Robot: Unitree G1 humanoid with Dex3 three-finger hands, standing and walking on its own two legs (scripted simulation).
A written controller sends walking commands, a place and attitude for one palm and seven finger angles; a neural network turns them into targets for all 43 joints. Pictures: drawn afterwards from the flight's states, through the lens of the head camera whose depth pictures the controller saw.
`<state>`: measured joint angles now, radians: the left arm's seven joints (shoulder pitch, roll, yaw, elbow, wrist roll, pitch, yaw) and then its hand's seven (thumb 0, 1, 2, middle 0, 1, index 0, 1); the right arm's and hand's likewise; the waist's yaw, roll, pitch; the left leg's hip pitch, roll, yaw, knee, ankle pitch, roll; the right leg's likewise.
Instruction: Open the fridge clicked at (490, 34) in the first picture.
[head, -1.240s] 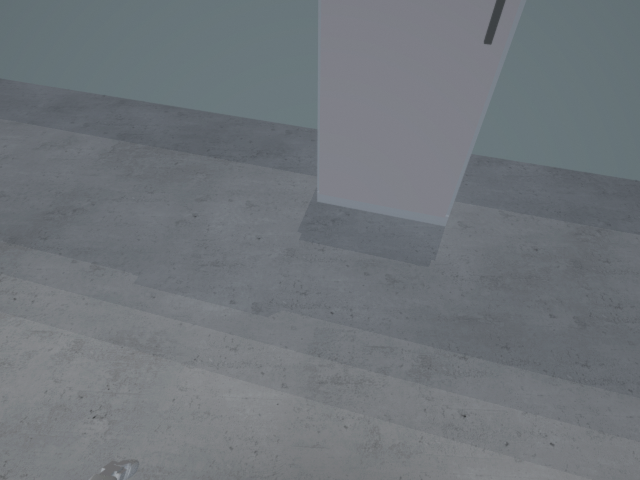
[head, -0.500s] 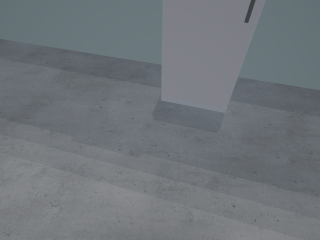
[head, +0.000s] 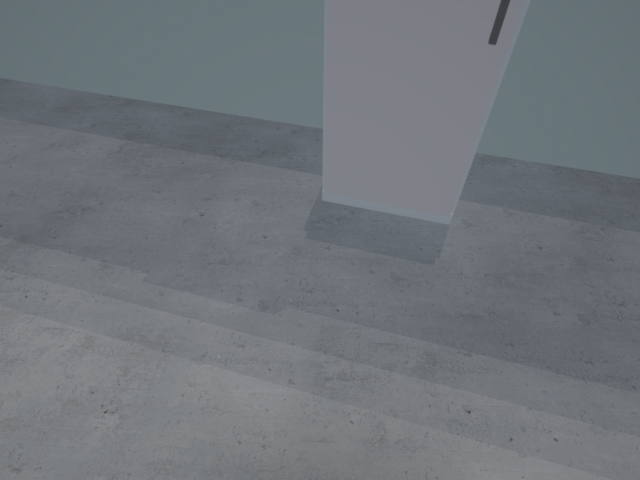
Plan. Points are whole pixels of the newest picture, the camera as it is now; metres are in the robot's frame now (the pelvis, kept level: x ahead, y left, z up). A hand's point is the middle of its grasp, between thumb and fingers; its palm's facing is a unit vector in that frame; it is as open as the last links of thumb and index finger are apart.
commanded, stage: look at it before walking up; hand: right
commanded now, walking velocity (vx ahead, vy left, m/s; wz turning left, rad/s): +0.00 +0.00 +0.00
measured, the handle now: out of the picture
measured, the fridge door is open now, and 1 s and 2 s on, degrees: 0 0 0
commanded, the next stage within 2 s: walk to a spot facing it in 0.20 s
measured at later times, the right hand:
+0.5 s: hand out of the picture +0.06 -0.23 -0.18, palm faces +0.01 +0.97 -0.25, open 7.4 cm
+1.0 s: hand (473, 413) +0.28 -0.23 -0.19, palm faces +0.05 +0.99 -0.12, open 7.4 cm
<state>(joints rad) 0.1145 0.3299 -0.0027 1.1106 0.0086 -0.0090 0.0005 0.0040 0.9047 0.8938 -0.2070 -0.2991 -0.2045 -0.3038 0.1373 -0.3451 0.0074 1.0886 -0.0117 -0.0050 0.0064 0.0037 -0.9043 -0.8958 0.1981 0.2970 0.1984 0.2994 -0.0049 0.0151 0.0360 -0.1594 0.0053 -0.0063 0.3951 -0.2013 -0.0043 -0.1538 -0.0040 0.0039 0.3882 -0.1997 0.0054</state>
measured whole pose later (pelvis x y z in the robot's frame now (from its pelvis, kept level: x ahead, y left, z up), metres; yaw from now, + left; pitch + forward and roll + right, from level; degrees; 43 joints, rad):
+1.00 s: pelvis +0.21 -0.06 -0.01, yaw -5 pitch +0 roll +1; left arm 0.52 0.06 0.00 1.19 0.02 -0.08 0.04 0.00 0.91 0.89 -0.21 -0.30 -0.20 -0.30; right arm 0.14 -0.18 -0.04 1.04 -0.02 -0.01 0.03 0.01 -0.91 -0.90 0.19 0.30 0.19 0.30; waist 0.05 0.03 0.08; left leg -0.61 0.09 0.11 0.80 -0.16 -0.01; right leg 0.13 0.02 -0.06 0.23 -0.37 -0.05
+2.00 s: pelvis +0.61 -0.11 -0.01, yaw -11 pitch -2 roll -2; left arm 0.36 0.14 0.06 1.11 0.03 -0.03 0.01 0.00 0.92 0.89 -0.20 -0.30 -0.20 -0.30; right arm 0.21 -0.17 -0.06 1.03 -0.03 -0.01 0.02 0.00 -0.92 -0.90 0.19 0.30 0.19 0.30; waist 0.03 0.00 0.02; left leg -0.38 0.11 0.10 0.64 -0.27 -0.03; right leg -0.12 -0.02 -0.17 0.43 -0.28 -0.02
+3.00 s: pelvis +0.79 -0.15 -0.01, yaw -12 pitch -2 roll +0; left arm 0.20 0.16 0.06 1.05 0.03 0.02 0.04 0.00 0.92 0.89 -0.21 -0.30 -0.20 -0.30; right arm 0.14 -0.21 -0.06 0.98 -0.02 0.04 -0.03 0.00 -0.91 -0.90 0.19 0.30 0.19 0.30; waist 0.02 -0.01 0.09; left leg -0.30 0.05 0.04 0.69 -0.36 -0.02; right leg -0.27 -0.08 -0.18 0.51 -0.20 -0.03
